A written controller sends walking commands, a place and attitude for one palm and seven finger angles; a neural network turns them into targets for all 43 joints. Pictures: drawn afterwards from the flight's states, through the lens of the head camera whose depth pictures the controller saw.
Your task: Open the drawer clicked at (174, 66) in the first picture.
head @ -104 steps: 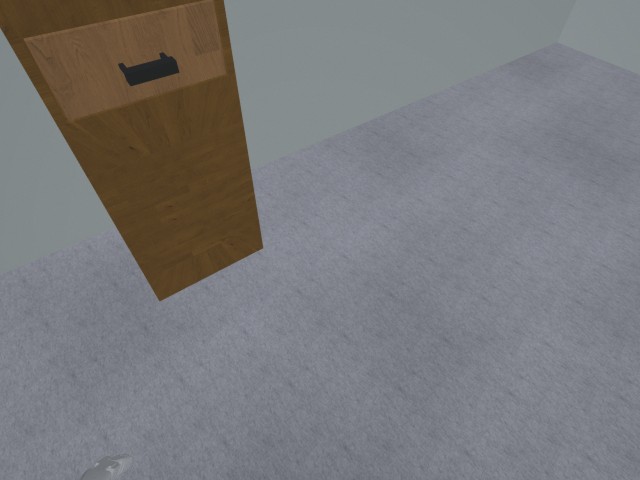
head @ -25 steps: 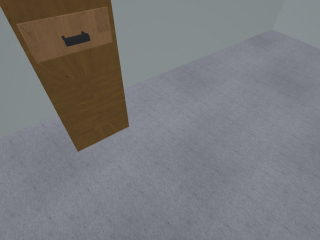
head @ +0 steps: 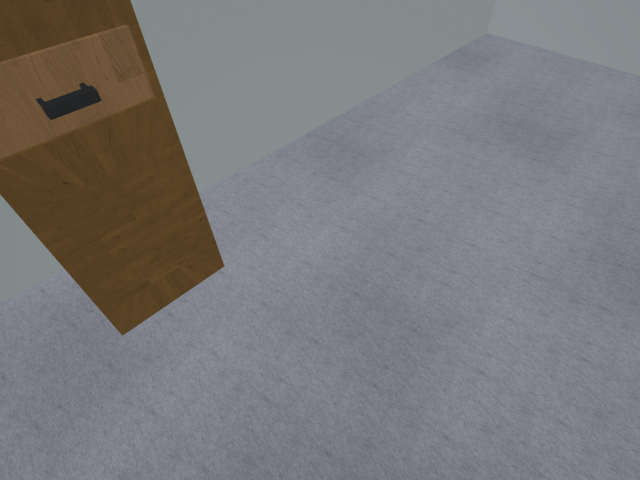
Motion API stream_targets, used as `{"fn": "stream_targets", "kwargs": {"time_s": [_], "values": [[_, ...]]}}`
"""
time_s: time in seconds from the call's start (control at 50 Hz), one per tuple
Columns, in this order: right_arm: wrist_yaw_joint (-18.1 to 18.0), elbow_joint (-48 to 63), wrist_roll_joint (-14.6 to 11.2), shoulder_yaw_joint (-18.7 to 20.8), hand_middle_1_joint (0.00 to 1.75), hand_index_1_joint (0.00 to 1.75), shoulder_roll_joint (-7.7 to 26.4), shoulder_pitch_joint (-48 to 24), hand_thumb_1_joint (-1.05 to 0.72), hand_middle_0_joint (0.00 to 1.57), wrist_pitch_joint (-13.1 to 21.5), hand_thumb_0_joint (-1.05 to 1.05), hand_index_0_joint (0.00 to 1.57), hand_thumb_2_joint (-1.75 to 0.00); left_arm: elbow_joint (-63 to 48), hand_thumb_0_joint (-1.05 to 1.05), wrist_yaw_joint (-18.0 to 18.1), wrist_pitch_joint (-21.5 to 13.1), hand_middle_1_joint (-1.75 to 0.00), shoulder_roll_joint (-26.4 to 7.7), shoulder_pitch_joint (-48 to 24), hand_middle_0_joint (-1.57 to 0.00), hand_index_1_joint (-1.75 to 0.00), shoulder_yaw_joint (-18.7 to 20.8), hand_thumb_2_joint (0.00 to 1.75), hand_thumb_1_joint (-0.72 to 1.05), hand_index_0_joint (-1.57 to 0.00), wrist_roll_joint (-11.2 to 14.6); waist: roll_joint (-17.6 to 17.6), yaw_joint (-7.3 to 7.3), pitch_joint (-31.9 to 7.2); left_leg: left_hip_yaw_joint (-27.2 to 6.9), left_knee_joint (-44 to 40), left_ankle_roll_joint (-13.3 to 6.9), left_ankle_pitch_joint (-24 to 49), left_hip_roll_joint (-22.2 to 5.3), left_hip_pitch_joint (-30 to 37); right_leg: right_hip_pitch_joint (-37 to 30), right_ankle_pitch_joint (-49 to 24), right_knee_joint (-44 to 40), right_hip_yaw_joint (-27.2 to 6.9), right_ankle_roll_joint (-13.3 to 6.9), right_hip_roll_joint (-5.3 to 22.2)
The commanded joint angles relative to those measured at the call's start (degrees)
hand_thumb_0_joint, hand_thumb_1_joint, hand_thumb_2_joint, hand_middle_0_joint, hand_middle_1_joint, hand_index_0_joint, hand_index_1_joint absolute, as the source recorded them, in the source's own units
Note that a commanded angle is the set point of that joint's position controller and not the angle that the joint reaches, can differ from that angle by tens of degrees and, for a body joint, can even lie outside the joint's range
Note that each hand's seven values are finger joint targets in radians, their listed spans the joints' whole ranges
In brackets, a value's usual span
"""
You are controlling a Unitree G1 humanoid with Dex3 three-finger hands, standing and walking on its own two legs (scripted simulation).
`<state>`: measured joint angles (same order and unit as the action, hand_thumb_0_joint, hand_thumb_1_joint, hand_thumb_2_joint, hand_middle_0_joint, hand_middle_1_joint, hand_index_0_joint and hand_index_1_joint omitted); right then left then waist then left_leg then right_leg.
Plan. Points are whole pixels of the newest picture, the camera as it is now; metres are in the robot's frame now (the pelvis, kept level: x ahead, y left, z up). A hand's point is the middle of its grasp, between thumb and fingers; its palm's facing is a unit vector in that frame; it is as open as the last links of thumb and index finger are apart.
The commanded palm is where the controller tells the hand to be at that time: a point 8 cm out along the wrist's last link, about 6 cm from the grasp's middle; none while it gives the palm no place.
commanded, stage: walk to a spot facing it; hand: left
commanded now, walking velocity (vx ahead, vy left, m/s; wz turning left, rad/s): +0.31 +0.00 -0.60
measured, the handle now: (67, 98) +0.80 +0.62 +0.07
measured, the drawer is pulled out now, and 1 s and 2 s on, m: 0.00 0.00 0.00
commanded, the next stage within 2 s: none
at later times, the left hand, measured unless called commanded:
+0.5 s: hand out of the picture +0.13 +0.19 -0.16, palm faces -0.08 -0.98 -0.19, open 7.4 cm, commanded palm none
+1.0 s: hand (283, 259) +0.55 +0.13 -0.15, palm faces -0.52 -0.84 -0.17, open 7.4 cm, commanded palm none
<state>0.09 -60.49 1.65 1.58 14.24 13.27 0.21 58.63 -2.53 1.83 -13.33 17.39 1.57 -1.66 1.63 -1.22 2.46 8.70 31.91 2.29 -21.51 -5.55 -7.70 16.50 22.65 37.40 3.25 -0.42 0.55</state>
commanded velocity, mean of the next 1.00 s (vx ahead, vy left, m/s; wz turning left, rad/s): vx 0.23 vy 0.00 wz -0.55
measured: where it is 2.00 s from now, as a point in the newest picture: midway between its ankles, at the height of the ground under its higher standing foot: (332, 407)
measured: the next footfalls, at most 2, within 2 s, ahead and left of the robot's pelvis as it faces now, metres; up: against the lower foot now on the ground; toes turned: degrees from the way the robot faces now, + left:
left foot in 0.54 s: +0.36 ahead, +0.11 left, +0.00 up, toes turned -8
right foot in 1.12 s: +0.42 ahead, -0.13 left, +0.00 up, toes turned -43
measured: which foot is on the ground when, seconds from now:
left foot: down 0.00-0.00, up 0.02-0.52, down 0.54-1.00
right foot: down 0.00-0.54, up 0.56-1.00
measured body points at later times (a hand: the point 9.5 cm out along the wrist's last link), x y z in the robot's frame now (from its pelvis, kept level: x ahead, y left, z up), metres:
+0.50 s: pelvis +0.18 +0.01 +0.00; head +0.20 +0.02 +0.45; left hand +0.13 +0.24 -0.15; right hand +0.28 -0.23 -0.13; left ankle +0.31 +0.12 -0.70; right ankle +0.02 -0.09 -0.73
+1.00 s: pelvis +0.36 +0.03 +0.01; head +0.40 +0.02 +0.46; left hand +0.58 +0.18 -0.14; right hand +0.19 -0.15 -0.13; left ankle +0.32 +0.11 -0.73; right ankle +0.38 -0.13 -0.67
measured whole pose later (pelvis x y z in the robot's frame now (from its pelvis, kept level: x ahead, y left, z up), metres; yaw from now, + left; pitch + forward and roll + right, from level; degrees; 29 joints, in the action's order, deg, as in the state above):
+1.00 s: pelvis +0.36 +0.03 +0.01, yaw -30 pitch +0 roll -1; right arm -1.6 -60.3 1.8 2.0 9.5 22.8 2.9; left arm 52.6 -2.2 3.1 -12.2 6.3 5.0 -2.1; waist -1.4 2.7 5.4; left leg 21.8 25.3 -2.1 -21.6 -4.2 -3.3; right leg 34.4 9.8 52.3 5.8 1.9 4.5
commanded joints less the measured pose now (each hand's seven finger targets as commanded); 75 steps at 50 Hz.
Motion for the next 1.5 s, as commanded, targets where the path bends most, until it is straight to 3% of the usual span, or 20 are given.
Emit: {"fn": "stream_targets", "kwargs": {"time_s": [0.0, 0.06, 0.12, 0.4, 0.44, 0.48, 0.5, 0.52, 0.54, 0.56, 0.6, 0.7, 0.94, 1.02, 1.08, 1.12, 1.14, 1.2, 1.28, 1.48], "values": [[0.0, 10.08, -0.63, 1.36, 0.3, 0.3, 4.95, -9.35, -0.9, 0.2, 1.34, 0.0, 0.2, -0.9, -0.23, 0.0, 2.5, -3.41, -0.3, -15.31, 16.33, -0.2, -0.3, 4.25, 0.9, 0.9, -0.2, 0.46, -24.41, -7.59, 1.21, -1.98, 32.86, -0.63, -14.87, 2.84, -35.02, -17.25, 1.41, -28.65, -41.57, -9.45, 21.1], [0.29, 9.1, -0.55, 2.35, 0.3, 0.3, 5.92, -9.47, -0.9, 0.2, 2.09, 0.0, 0.2, -0.9, -2.38, 0.0, 2.96, -4.33, -0.3, -10.39, 9.56, -0.2, -0.3, 3.53, 0.9, 0.9, -0.2, 0.83, -8.49, -3.21, 3.61, -8.45, 36.11, -1.26, -0.81, -1.86, -33.02, -10.47, 3.84, -27.76, -34.92, -11.74, 17.56], [0.67, 7.25, -0.12, 2.48, 0.3, 0.3, 3.44, -6.14, -0.9, 0.2, 1.79, 0.0, 0.2, -0.9, -2.48, 0.0, 2.92, -5.56, -0.3, -7.26, 8.77, -0.2, -0.3, 2.94, 0.9, 0.9, -0.2, 0.63, -2.88, -0.62, 1.57, -7.76, 33.59, 0.2, 6.46, -1.76, -30.47, -10.55, -11.79, -25.78, -24.85, -10.04, 13.09], [1.3, 13.44, -0.78, 2.22, 0.3, 0.3, -0.25, -16.78, -0.9, 0.2, 2.64, 0.0, 0.2, -0.9, 0.53, 0.0, 4.45, -6.12, -0.3, -4.89, 13.4, -0.2, -0.3, 2.99, 0.9, 0.9, -0.2, -0.22, -9.39, -2.98, 3.37, -5.48, 14.03, 0.51, 9.07, -0.25, -30.86, -17.28, -34.95, -20.97, -20.68, -9.63, 11.0], [1.12, 13.29, -1.01, 2.21, 0.3, 0.3, 0.1, -14.5, -0.9, 0.2, 3.05, 0.0, 0.2, -0.9, -0.33, 0.0, 4.44, -5.89, -0.3, -5.97, 10.94, -0.2, -0.3, 3.41, 0.9, 0.9, -0.2, -0.14, -10.55, -1.48, 3.06, -4.53, 7.8, -0.56, 7.47, 1.63, -22.26, -13.84, -39.92, -18.37, -20.07, -8.84, 10.29], [-0.06, 9.75, -0.85, 2.92, 0.3, 0.3, 2.16, -2.3, -0.9, 0.2, 3.7, 0.0, 0.2, -0.9, -1.45, 0.0, 4.33, -6.05, -0.3, -7.39, 7.57, -0.2, -0.3, 4.15, 0.9, 0.9, -0.2, 0.35, -8.31, 4.16, -3.09, -3.19, -1.39, -1.78, 11.99, 4.59, -4.23, -9.75, -47.59, -6.9, -17.52, -6.69, 6.67], [-0.85, 6.84, -0.59, 3.77, 0.3, 0.3, 5.84, 7.5, -0.9, 0.2, 3.89, 0.0, 0.2, -0.9, -1.67, 0.0, 4.0, -6.1, -0.3, -6.29, 7.16, -0.2, -0.3, 4.36, 0.9, 0.9, -0.2, 0.68, -5.22, 7.78, -8.8, -5.3, -2.83, -2.36, 14.95, 1.37, 10.48, -3.76, -39.78, 4.27, -15.6, -5.05, 3.91], [-1.39, 5.41, 0.35, 5.4, 0.3, 0.3, 12.74, 14.47, -0.9, 0.2, 4.11, 0.0, 0.2, -0.9, -2.54, 0.0, 3.17, -5.77, -0.3, -3.01, 9.77, -0.2, -0.3, 4.33, 0.9, 0.9, -0.2, 1.69, 10.12, 8.89, -16.17, -24.22, -3.86, -6.77, 16.56, -15.03, 23.94, 9.32, -11.48, 22.45, -8.46, -2.12, -3.91], [-1.28, 5.01, -0.03, 5.06, 0.3, 0.3, 14.27, 16.45, -0.9, 0.2, 3.82, 0.0, 0.2, -0.9, -3.81, 0.0, 2.76, -5.98, -0.3, -1.32, 9.63, -0.2, -0.3, 3.79, 0.9, 0.9, -0.2, 1.64, 16.14, 7.59, -17.34, -39.22, -12.73, -11.19, 16.92, -25.3, 23.08, 17.4, 10.04, 37.22, -7.48, -1.24, -5.55], [-1.13, 6.36, -0.38, 4.44, 0.3, 0.3, 11.67, 11.61, -0.9, 0.2, 3.41, 0.0, 0.2, -0.9, -4.65, 0.0, 2.77, -5.64, -0.3, -2.71, 6.17, -0.2, -0.3, 4.05, 0.9, 0.9, -0.2, 1.18, 7.96, 6.25, -9.88, -37.13, -15.89, -13.4, 9.97, -25.76, 13.59, 18.19, 8.06, 41.52, -8.39, -1.86, -1.03], [-1.38, 8.12, -0.52, 2.63, 0.3, 0.3, 4.5, 2.93, -0.9, 0.2, 4.33, 0.0, 0.2, -0.9, -4.58, 0.0, 1.56, -4.61, -0.3, -1.91, 2.48, -0.2, -0.3, 4.04, 0.9, 0.9, -0.2, 0.34, 6.2, 2.49, -0.95, -26.03, -18.99, -9.73, 4.84, -20.06, 0.55, 19.77, -1.1, 42.46, -6.39, -0.72, 3.45], [-1.69, 6.86, -0.48, 1.73, 0.3, 0.3, 0.71, 2.21, -0.9, 0.2, 5.39, 0.0, 0.2, -0.9, -4.7, 0.0, 0.26, -0.84, -0.3, 0.9, 3.79, -0.2, -0.3, 4.3, 0.9, 0.9, -0.2, -0.38, 5.98, -1.76, 2.51, -5.76, -20.88, -5.94, 10.71, -12.92, -9.21, 16.87, -11.53, 38.11, -3.93, 0.67, 5.19], [-2.2, 3.12, -0.02, 2.06, 0.3, 0.3, 3.58, 12.55, -0.9, 0.2, 3.55, 0.0, 0.2, -0.9, -10.57, 0.0, 0.15, 0.21, -0.3, 1.2, -13.81, -0.2, -0.3, 3.15, 0.9, 0.9, -0.2, -0.06, 5.24, 3.73, 2.29, 5.9, -11.99, -8.15, 45.77, -13.74, 8.57, 21.23, -11.49, 12.46, 3.99, 2.09, 3.35], [-2.14, 2.96, 0.02, 2.66, 0.3, 0.3, 4.59, 12.78, -0.9, 0.2, 2.38, 0.0, 0.2, -0.9, -11.08, 0.0, 0.61, -0.32, -0.3, 0.05, -13.92, -0.2, -0.3, 3.25, 0.9, 0.9, -0.2, -0.1, 7.35, 3.34, 0.37, 8.02, -5.44, -8.04, 55.32, -15.47, 11.41, 15.76, -6.33, 5.37, 5.82, -0.05, 0.87], [-1.45, 5.1, -0.89, 3.29, 0.3, 0.3, 6.66, 10.04, -0.9, 0.2, 2.07, 0.0, 0.2, -0.9, -8.03, 0.0, 1.17, -2.31, -0.3, -4.07, -0.66, -0.2, -0.3, 4.47, 0.9, 0.9, -0.2, -0.38, 4.09, -3.73, -9.29, 9.54, 17.62, -4.04, 54.36, -14.49, 4.72, -7.08, -14.34, -8.67, 4.43, -2.59, -0.23], [-1.38, 9.26, -1.82, 2.31, 0.3, 0.3, 1.58, 8.11, -0.9, 0.2, 1.77, 0.0, 0.2, -0.9, -5.24, 0.0, 2.96, -3.08, -0.3, -14.76, 8.54, -0.2, -0.3, 6.37, 0.9, 0.9, -0.2, 1.13, -15.32, -5.73, -21.3, 3.27, 51.13, 2.75, -16.51, 1.28, -27.63, -34.63, -75.65, -6.57, -29.92, -16.46, 24.54], [-2.13, 10.41, -1.85, 2.41, 0.3, 0.3, 2.48, 4.56, -0.9, 0.2, 1.42, 0.0, 0.2, -0.9, -5.57, 0.0, 3.83, -2.53, -0.3, -13.8, 6.97, -0.2, -0.3, 6.12, 0.9, 0.9, -0.2, 1.72, -9.35, -5.63, -18.94, -5.88, 50.92, 1.61, -13.79, -1.43, -28.01, -31.39, -72.04, -7.63, -23.91, -18.05, 23.66], [-1.68, 9.64, -0.9, 2.54, 0.3, 0.3, 2.06, 1.46, -0.9, 0.2, -0.12, 0.0, 0.2, -0.9, -8.86, 0.0, 4.52, -2.32, -0.3, -8.72, -4.12, -0.2, -0.3, 4.85, 0.9, 0.9, -0.2, 1.66, -2.12, -0.43, -9.99, -8.41, 43.21, 2.21, -3.08, -4.38, -25.85, -15.36, -50.76, -12.84, -17.16, -11.74, 15.58], [-1.96, 8.3, -0.52, 2.33, 0.3, 0.3, 0.33, 4.08, -0.9, 0.2, -2.13, 0.0, 0.2, -0.9, -9.66, 0.0, 4.12, -2.59, -0.3, -7.73, -7.96, -0.2, -0.3, 4.38, 0.9, 0.9, -0.2, 0.6, -5.16, 3.57, -4.88, -7.53, 35.42, 3.29, -0.51, -2.49, -20.46, -1.03, -43.18, -15.71, -13.35, -10.05, 11.5], [-2.0, 13.34, -1.38, 2.46, 0.3, 0.3, 1.87, -3.37, -0.9, 0.2, -0.43, 0.0, 0.2, -0.9, -11.68, 0.0, 3.24, -0.7, -0.3, -10.18, -6.57, -0.2, -0.3, 5.84, 0.9, 0.9, -0.2, 0.14, -12.1, 1.21, -7.51, -5.44, 5.98, 2.22, 1.03, 3.67, -10.35, -2.15, -35.69, -10.01, -22.04, -8.6, 8.52]]}}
